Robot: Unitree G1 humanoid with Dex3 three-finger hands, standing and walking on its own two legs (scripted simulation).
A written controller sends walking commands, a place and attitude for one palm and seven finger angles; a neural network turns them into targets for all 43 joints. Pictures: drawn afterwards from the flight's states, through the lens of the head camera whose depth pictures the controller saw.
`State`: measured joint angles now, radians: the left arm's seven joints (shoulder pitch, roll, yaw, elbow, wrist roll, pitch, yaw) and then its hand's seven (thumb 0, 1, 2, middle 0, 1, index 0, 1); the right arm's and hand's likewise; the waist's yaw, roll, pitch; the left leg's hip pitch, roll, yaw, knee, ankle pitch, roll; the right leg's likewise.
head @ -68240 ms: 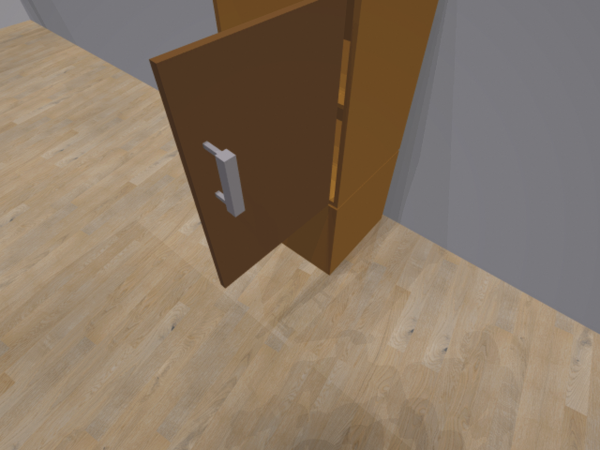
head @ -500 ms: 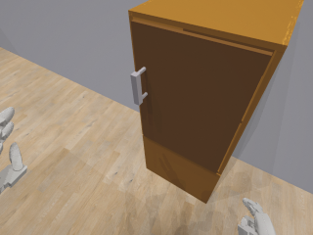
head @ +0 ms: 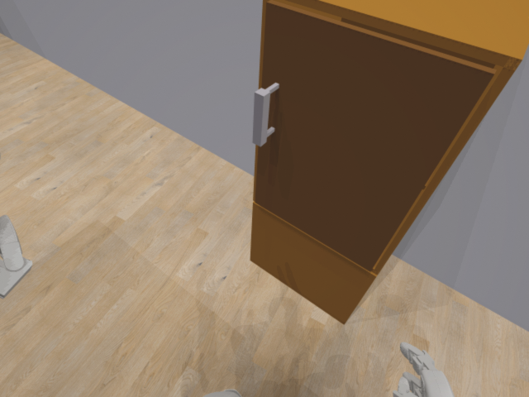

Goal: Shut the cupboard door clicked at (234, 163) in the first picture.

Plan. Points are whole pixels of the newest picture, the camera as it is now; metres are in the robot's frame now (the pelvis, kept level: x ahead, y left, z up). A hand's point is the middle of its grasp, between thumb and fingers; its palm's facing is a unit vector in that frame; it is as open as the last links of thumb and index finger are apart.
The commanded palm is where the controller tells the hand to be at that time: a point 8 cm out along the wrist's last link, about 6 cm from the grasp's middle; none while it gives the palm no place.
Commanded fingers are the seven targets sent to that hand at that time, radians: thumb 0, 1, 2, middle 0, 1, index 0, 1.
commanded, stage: step back with the hand held close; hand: left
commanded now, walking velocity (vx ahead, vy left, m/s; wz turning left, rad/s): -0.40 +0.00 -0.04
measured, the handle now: (266, 114) +0.69 +0.04 +0.05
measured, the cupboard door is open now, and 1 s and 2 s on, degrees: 0 0 0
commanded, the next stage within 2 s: stop stepping back and stand still in 0.56 s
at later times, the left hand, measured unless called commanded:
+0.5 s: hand out of the picture +0.10 +0.32 +0.18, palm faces +0.53 -0.76 -0.37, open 7.4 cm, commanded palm +0.03 +0.35 +0.20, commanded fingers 0.00 0.90 0.90 -0.20 -0.30 -0.20 -0.30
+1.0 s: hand out of the picture -0.06 +0.43 +0.23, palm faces +0.31 -0.89 -0.34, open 7.4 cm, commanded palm -0.13 +0.49 +0.20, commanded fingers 0.00 0.90 0.90 -0.20 -0.30 -0.20 -0.30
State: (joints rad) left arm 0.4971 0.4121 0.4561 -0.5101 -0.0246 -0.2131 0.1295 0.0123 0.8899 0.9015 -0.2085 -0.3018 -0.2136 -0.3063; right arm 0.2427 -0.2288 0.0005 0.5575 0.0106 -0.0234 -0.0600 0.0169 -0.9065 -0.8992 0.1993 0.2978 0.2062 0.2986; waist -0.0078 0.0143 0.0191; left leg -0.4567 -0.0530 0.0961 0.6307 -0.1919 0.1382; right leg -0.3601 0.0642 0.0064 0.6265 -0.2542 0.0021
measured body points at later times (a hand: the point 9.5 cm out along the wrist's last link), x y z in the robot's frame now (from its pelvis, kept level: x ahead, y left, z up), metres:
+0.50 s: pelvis -0.08 +0.04 -0.01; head -0.07 +0.08 +0.43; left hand +0.07 +0.36 +0.20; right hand +0.12 -0.20 -0.07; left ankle +0.09 +0.04 -0.71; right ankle +0.04 -0.12 -0.71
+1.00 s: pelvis -0.27 +0.19 +0.02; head -0.27 +0.26 +0.46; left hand -0.09 +0.47 +0.24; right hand -0.11 -0.02 -0.04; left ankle -0.07 +0.21 -0.69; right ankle -0.30 +0.11 -0.65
